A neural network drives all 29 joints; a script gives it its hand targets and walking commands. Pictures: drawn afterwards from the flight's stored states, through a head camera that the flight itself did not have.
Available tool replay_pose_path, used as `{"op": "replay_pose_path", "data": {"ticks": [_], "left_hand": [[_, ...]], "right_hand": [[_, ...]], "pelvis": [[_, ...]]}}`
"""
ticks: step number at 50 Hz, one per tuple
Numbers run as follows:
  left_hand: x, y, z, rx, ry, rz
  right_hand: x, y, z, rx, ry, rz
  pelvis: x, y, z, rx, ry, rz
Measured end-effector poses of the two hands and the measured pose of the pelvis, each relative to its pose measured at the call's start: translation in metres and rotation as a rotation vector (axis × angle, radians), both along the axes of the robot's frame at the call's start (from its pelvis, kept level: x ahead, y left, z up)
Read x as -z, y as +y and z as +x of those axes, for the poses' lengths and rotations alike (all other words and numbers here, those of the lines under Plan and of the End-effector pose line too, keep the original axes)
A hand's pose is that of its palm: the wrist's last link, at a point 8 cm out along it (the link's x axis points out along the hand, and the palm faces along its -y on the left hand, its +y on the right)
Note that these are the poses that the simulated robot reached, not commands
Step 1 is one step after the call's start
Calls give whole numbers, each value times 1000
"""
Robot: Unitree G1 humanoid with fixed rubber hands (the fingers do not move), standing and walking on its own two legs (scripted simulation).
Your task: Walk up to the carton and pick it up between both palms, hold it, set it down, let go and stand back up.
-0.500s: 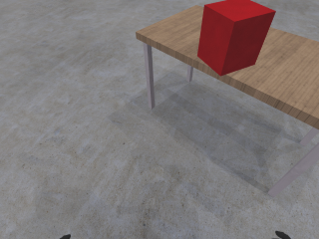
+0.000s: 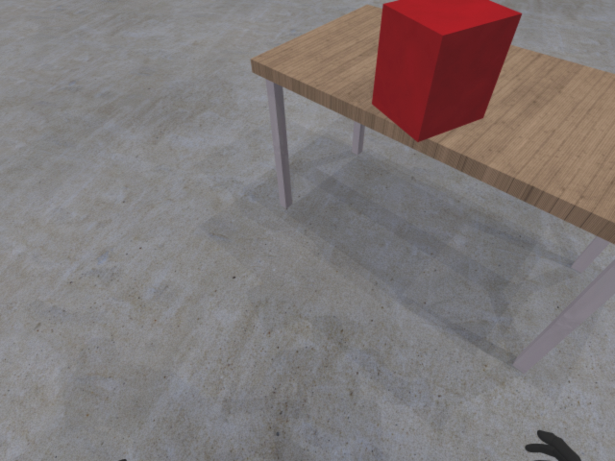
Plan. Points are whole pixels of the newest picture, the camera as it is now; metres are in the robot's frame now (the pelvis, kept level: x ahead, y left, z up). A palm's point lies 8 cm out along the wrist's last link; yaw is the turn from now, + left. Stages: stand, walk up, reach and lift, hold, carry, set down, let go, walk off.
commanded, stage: walk up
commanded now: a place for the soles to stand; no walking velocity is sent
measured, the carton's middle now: (436, 65) +0.95 -0.28 +0.04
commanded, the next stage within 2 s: none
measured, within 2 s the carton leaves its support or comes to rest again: neither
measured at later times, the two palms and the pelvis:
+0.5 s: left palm (115, 364) +0.27 +0.33 -0.09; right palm (587, 450) +0.16 -0.35 -0.13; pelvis +0.12 +0.00 -0.04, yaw -16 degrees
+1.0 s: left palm (185, 237) +0.52 +0.28 -0.10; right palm (554, 427) +0.19 -0.33 -0.14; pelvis +0.26 +0.02 -0.06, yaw -27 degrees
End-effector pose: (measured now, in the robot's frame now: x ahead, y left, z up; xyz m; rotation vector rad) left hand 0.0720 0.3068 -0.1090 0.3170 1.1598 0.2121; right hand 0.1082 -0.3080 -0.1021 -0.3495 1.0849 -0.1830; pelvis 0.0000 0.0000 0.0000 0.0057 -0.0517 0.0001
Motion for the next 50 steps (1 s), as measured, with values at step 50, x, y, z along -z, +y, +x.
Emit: {"op": "replay_pose_path", "data": {"ticks": [50], "left_hand": [[-11,-25,452,626,-311,197]], "right_hand": [[42,-18,86,436,-77,-66]], "pelvis": [[63,19,264,469,-2,-69]]}}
